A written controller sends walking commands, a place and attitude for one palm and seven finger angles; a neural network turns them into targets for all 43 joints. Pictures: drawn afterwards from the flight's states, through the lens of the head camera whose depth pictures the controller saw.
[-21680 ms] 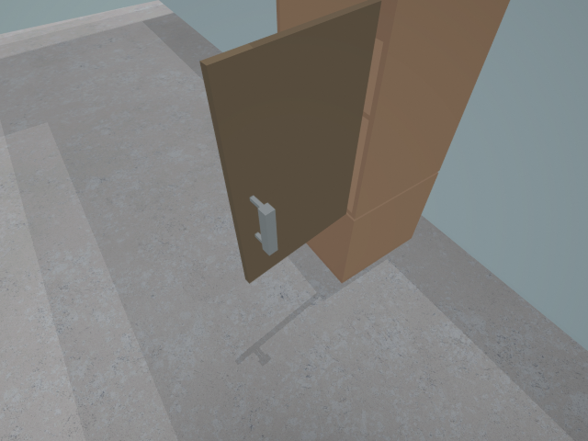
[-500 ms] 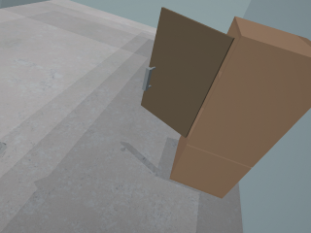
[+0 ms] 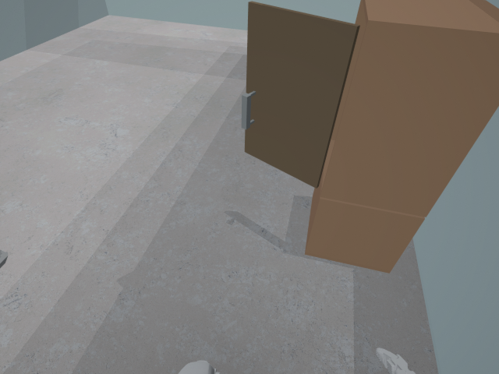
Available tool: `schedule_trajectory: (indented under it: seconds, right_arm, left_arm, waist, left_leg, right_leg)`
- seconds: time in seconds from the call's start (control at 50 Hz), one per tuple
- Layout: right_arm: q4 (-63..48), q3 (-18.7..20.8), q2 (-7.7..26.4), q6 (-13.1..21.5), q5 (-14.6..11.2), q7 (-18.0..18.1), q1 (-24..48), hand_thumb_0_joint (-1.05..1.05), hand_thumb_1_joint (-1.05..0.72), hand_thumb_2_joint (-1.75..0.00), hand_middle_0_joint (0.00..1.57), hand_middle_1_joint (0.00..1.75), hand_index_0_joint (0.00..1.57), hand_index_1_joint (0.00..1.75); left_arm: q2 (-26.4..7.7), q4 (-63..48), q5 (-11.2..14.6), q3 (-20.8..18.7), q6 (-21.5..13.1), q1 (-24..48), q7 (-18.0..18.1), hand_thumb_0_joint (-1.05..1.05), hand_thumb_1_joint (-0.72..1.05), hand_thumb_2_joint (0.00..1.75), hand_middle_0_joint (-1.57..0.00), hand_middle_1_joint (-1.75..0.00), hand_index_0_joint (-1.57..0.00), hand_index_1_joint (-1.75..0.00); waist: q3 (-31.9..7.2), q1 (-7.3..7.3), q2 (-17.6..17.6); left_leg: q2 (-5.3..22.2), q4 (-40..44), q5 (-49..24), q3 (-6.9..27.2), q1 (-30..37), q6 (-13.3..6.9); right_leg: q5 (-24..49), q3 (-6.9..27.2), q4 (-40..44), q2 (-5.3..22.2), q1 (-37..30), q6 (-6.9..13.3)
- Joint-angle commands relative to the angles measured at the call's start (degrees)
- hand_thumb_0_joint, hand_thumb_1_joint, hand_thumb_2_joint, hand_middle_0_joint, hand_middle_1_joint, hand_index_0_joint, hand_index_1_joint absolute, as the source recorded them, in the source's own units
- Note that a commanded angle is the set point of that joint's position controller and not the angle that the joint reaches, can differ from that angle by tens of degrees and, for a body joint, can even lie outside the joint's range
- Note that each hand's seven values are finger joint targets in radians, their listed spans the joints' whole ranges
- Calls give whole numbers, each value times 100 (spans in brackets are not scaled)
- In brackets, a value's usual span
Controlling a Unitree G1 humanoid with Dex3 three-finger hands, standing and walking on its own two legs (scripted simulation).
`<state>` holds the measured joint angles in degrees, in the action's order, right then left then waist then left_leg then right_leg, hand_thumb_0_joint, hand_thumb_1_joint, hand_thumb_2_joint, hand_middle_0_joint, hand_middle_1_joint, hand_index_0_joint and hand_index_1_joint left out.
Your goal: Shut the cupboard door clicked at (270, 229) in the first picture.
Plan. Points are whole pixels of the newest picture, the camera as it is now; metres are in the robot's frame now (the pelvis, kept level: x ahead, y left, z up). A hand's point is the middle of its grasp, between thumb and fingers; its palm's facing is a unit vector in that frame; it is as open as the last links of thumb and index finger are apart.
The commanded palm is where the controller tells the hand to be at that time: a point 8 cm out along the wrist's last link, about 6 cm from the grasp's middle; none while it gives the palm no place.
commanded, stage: stop stepping back and stand still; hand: left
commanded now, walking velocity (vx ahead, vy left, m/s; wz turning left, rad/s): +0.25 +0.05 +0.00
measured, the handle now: (249, 109) +1.07 +0.11 -0.10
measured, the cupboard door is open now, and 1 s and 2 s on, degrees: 65 65 65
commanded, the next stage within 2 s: let the arm hang, fingers relaxed in 1.56 s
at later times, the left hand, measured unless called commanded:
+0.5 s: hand (55, 209) +0.26 +0.30 +0.18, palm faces +0.37 -0.72 -0.59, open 7.4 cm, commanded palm +0.20 +0.33 +0.19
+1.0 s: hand (52, 207) +0.27 +0.31 +0.16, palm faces +0.37 -0.78 -0.51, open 7.4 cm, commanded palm +0.21 +0.35 +0.19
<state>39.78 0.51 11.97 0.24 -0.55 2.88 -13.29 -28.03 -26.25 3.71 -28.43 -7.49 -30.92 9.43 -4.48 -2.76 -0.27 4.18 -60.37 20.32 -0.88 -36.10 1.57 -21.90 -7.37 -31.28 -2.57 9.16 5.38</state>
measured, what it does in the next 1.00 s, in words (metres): steps on the spot: left foot, then right foot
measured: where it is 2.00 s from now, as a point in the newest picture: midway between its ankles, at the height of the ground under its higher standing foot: outside the picture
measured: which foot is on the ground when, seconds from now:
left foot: up 0.00-0.20, down 0.22-1.00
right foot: down 0.00-0.22, up 0.24-0.38, down 0.40-1.00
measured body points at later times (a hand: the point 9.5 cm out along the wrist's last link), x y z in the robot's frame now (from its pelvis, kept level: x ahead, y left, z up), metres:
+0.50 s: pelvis +0.06 +0.03 +0.00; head +0.09 +0.02 +0.45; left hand +0.23 +0.33 +0.21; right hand +0.21 -0.18 -0.10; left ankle +0.04 +0.17 -0.73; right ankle +0.03 -0.06 -0.73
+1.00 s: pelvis +0.07 +0.05 +0.01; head +0.08 +0.06 +0.46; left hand +0.25 +0.35 +0.19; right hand +0.24 -0.19 -0.07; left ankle +0.05 +0.16 -0.73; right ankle +0.03 -0.06 -0.73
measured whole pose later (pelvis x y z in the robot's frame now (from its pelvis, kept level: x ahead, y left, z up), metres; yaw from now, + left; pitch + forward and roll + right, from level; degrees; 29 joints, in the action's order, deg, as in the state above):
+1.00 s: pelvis +0.07 +0.05 +0.01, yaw +0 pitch +2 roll -1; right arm 32.6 0.0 10.9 1.2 -1.9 3.7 -11.0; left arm -25.7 -28.8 3.4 -24.8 -10.0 -35.9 9.1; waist -1.3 2.0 -0.3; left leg 3.2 -30.8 17.4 -5.1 -15.4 0.1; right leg -17.5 -4.0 -27.9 0.0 12.4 0.4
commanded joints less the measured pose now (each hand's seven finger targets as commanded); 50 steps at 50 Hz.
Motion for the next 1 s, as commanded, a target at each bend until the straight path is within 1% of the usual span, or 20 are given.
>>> schedule_trajectory:
  seconds: [0.0,0.04,0.1,0.14,0.16,0.18,0.2,0.22,0.24,0.3,0.36,0.42,0.46,0.48,0.54,0.56,0.6,0.66,0.8,0.98]
  right_arm:
    - [-1097,228,734,447,-11,254,961,0,-90,-90,20,30,20,30]
    - [-1051,140,615,554,51,331,914,0,-90,-90,20,30,20,30]
    - [-1102,174,597,717,70,401,879,0,-90,-90,20,30,20,30]
    - [-1168,192,553,738,71,414,650,0,-90,-90,20,30,20,30]
    - [-1233,238,602,748,50,421,528,0,-90,-90,20,30,20,30]
    - [-1324,299,717,728,32,420,399,0,-90,-90,20,30,20,30]
    - [-1371,333,792,689,43,376,325,0,-90,-90,20,30,20,30]
    - [-1424,250,645,670,71,259,421,0,-90,-90,20,30,20,30]
    - [-1333,211,543,675,133,223,455,0,-90,-90,20,30,20,30]
    - [-1281,249,592,662,44,42,352,0,-90,-90,20,30,20,30]
    - [-1389,220,656,607,-68,-34,352,0,-90,-90,20,30,20,30]
    - [-1387,169,576,565,-80,-18,393,0,-90,-90,20,30,20,30]
    - [-1326,229,533,469,-102,-18,318,0,-90,-90,20,30,20,30]
    - [-1329,211,513,438,-113,0,385,0,-90,-90,20,30,20,30]
    - [-1270,110,450,447,-69,105,503,0,-90,-90,20,30,20,30]
    - [-1239,112,464,457,-49,153,523,0,-90,-90,20,30,20,30]
    - [-1248,199,608,514,-49,239,604,0,-90,-90,20,30,20,30]
    - [-1241,166,569,537,-49,214,582,0,-90,-90,20,30,20,30]
    - [-1346,250,611,398,-117,98,407,0,-90,-90,20,30,20,30]
    - [-1489,171,624,378,-86,196,532,0,-90,-90,20,30,20,30]
  left_arm:
    - [-419,-878,-149,411,-293,1725,54,0,90,90,-20,-30,-20,-30]
    - [-324,-1116,-254,730,-433,2124,95,0,90,90,-20,-30,-20,-30]
    - [-819,-1757,-314,348,-544,2338,236,0,90,90,-20,-30,-20,-30]
    - [-945,-2082,-239,-15,-579,1812,301,0,90,90,-20,-30,-20,-30]
    - [-994,-2304,-176,-195,-605,1454,322,0,90,90,-20,-30,-20,-30]
    - [-1039,-2473,-104,-410,-671,1028,333,0,90,90,-20,-30,-20,-30]
    - [-1071,-2364,-98,-569,-718,511,336,0,90,90,-20,-30,-20,-30]
    - [-1077,-2389,-106,-544,-774,548,278,0,90,90,-20,-30,-20,-30]
    - [-1180,-2086,-51,-784,-725,298,214,0,90,90,-20,-30,-20,-30]
    - [-929,-1789,-8,-871,-603,-241,125,0,90,90,-20,-30,-20,-30]
    - [-697,-1388,19,-689,-502,-866,67,0,90,90,-20,-30,-20,-30]
    - [-720,-992,15,-649,-486,-757,74,0,90,90,-20,-30,-20,-30]
    - [-680,-947,-27,-530,-432,-825,119,0,90,90,-20,-30,-20,-30]
    - [-723,-1035,-58,-519,-456,-641,137,0,90,90,-20,-30,-20,-30]
    - [-821,-1457,-118,-512,-559,-52,198,0,90,90,-20,-30,-20,-30]
    - [-840,-1543,-115,-484,-573,106,213,0,90,90,-20,-30,-20,-30]
    - [-985,-1898,-125,-492,-601,417,230,0,90,90,-20,-30,-20,-30]
    - [-750,-1722,-195,-323,-609,355,199,0,90,90,-20,-30,-20,-30]
    - [-602,-1104,-81,-474,-609,-578,153,0,90,90,-20,-30,-20,-30]
    - [-646,-1448,-35,-399,-590,-289,115,0,90,90,-20,-30,-20,-30]
  waist:
    - [1313,334,-65]
    - [1495,308,-4]
    - [1148,184,-394]
    - [624,235,-245]
    - [275,310,293]
    - [-207,392,1222]
    - [-548,339,2264]
    - [-474,330,1944]
    - [-299,384,1863]
    - [-275,348,1358]
    - [-274,348,1157]
    - [-249,427,70]
    - [-469,431,-1130]
    - [-464,403,-1206]
    - [-480,415,-581]
    - [-506,433,-414]
    - [-643,373,327]
    - [-160,346,1092]
    - [-564,398,323]
    - [-353,352,542]
  left_leg:
    - [99,159,-234,-199,-138,-72]
    - [40,925,-222,-525,323,-128]
    - [-62,2038,-150,-770,1148,-193]
    - [-254,2930,-492,-920,1996,-220]
    - [-233,3400,-729,-819,2685,-276]
    - [312,3715,-1319,124,3543,-504]
    - [1245,3630,-3127,1416,4359,-839]
    - [1590,3950,-3964,1863,4207,-1029]
    - [1642,4073,-3758,1699,3724,-1059]
    - [1190,3618,-3989,289,3266,-615]
    - [959,3364,-2711,-300,2229,-390]
    - [385,2898,-909,-505,1303,-176]
    - [-80,2024,-330,-476,1253,-36]
    - [-137,1906,320,-345,1029,-61]
    - [-125,2867,-241,-190,1308,-156]
    - [-152,3270,-1217,-230,1850,-180]
    - [337,3333,-3479,123,2903,-312]
    - [524,3375,-3702,236,2646,-370]
    - [182,2978,-3056,-119,2114,-145]
    - [313,3476,-2444,36,2078,-237]
  right_leg:
    - [-1502,2334,2237,1855,1207,567]
    - [-824,1762,2117,1775,1107,492]
    - [-101,1417,1731,1718,678,465]
    - [439,1035,1042,1476,441,351]
    - [1185,779,201,1242,446,170]
    - [1337,499,-974,871,869,-166]
    - [138,128,-1853,373,1734,-435]
    - [-976,428,-2275,166,1959,-478]
    - [-960,610,-2265,304,1876,-511]
    - [-7,282,-699,285,1168,-609]
    - [1289,112,431,193,-79,-652]
    - [2942,1033,491,840,-689,-402]
    - [4559,1831,690,1449,-773,-109]
    - [4921,1911,683,1651,-972,-21]
    - [4968,1442,196,1527,-1148,-50]
    - [4639,1168,35,1301,-871,-214]
    - [3665,731,-252,817,-161,-566]
    - [2572,558,48,531,89,-603]
    - [4092,922,266,893,-702,-391]
    - [2884,767,398,613,-376,-558]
